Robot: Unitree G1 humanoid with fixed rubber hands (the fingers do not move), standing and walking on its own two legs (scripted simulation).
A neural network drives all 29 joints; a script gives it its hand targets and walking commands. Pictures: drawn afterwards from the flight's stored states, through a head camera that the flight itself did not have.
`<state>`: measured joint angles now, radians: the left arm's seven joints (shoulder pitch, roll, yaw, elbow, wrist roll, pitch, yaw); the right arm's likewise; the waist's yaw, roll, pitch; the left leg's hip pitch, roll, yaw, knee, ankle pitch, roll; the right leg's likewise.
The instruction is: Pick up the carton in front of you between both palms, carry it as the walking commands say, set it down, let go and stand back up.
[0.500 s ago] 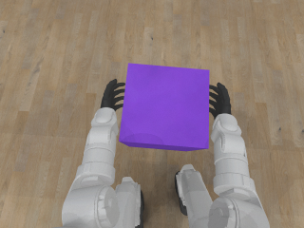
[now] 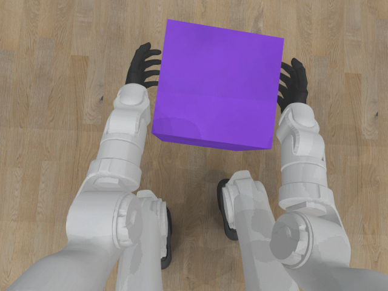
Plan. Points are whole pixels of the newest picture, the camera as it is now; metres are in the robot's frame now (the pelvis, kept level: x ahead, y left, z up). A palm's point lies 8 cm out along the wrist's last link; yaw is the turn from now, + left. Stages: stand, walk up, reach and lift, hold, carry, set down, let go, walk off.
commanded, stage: set down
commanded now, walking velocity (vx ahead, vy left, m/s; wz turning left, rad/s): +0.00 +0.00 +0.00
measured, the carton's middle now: (210, 100) +0.48 -0.09 -0.19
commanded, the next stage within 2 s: none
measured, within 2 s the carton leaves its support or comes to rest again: rests again in 1.26 s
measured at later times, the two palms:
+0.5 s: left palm (161, 89) +0.54 +0.02 -0.25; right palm (281, 104) +0.45 -0.26 -0.22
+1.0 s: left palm (159, 96) +0.53 +0.03 -0.28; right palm (276, 108) +0.45 -0.26 -0.25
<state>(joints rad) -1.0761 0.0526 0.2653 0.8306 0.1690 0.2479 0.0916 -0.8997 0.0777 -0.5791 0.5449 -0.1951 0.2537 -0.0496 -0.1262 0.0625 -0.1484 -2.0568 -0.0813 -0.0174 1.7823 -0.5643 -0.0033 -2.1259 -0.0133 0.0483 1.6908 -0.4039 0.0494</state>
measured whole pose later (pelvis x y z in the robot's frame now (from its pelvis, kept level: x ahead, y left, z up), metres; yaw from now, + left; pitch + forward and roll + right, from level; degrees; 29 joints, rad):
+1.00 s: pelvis -0.01 +0.01 -0.11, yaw -2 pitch +44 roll -4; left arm -1.42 0.23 0.06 1.13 0.08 0.20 0.12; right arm -1.22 -0.14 -0.53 0.91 -0.04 0.17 0.00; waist -0.22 0.02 0.16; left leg -2.33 -0.11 -0.01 2.17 -0.61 0.01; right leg -2.37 -0.01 0.05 2.04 -0.43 0.09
